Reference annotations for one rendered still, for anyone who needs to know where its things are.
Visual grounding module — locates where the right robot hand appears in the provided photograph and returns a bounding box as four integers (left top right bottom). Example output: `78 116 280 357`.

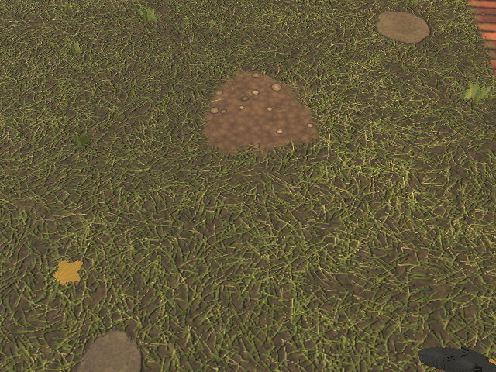
418 346 496 372

